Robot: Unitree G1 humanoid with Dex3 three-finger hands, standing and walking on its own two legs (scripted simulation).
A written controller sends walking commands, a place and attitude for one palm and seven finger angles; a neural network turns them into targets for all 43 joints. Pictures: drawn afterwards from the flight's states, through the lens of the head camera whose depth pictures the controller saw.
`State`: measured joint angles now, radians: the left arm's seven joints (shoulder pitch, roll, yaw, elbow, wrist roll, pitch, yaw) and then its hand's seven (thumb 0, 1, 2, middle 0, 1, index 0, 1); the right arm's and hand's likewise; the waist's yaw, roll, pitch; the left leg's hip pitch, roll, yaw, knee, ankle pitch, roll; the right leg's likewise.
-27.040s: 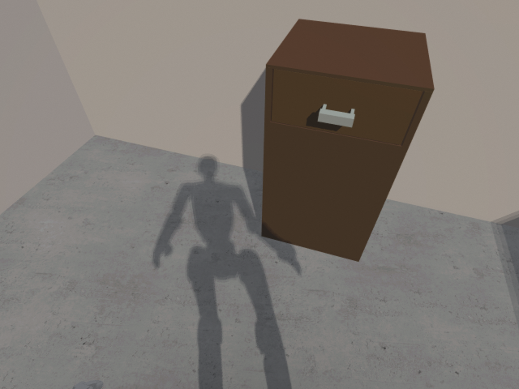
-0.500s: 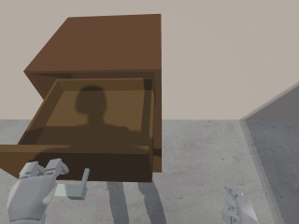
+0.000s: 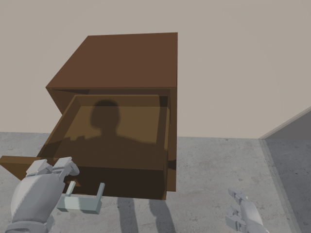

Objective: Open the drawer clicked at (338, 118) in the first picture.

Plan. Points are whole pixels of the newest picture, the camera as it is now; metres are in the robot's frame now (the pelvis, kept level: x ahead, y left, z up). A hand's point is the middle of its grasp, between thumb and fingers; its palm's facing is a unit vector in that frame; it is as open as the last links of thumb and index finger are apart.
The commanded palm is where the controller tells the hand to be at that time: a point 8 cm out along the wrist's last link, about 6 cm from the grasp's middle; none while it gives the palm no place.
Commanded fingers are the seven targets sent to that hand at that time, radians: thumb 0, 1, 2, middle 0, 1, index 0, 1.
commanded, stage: lift the hand off the handle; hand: left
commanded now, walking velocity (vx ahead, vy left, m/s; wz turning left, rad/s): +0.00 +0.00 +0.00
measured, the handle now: (83, 195) +0.20 +0.24 +0.00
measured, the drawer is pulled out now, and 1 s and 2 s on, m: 0.30 0.30 0.30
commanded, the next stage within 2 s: draw the hand back to the body in 0.56 s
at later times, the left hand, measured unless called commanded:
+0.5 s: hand (35, 183) +0.16 +0.26 +0.15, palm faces +0.12 -0.08 -0.99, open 13.8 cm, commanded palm +0.13 +0.26 +0.20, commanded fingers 0.00 -0.50 0.30 -0.30 -1.20 -0.30 -1.20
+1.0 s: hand (35, 180) +0.16 +0.27 +0.15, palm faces +0.09 -0.08 -0.99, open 13.8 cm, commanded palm +0.13 +0.26 +0.20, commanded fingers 0.00 -0.50 0.30 -0.30 -1.20 -0.30 -1.20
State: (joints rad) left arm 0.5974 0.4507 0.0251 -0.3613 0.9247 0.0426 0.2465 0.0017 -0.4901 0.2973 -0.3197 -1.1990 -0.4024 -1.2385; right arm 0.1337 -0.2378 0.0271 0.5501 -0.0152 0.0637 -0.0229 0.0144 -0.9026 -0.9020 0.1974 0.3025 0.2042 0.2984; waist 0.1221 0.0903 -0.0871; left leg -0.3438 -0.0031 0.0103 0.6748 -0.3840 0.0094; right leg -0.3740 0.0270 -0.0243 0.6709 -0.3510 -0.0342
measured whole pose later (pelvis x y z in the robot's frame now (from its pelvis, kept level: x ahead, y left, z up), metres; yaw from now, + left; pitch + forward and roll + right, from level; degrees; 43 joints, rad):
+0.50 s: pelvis +0.00 +0.01 +0.02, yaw +1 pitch -1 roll -1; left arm 0.61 0.55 0.13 -0.58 0.80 0.07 0.07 0.00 -0.49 0.30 -0.32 -1.20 -0.32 -1.20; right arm 0.14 -0.27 0.04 0.52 0.02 0.09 -0.02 0.01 -0.90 -0.90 0.20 0.30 0.20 0.30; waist 0.12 0.11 -0.05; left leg -0.18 0.00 0.00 0.52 -0.32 0.02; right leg -0.19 0.03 -0.03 0.48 -0.27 -0.02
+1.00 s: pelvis +0.00 +0.01 +0.02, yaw +0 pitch -1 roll -1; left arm 0.60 0.56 0.14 -0.58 0.80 0.06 0.06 0.00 -0.49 0.30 -0.32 -1.20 -0.32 -1.20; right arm 0.14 -0.25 0.05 0.53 0.02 0.09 0.00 0.02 -0.90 -0.90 0.20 0.30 0.20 0.30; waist 0.12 0.11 -0.04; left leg -0.19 -0.01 0.00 0.51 -0.31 0.02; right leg -0.20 0.02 -0.03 0.47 -0.26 -0.02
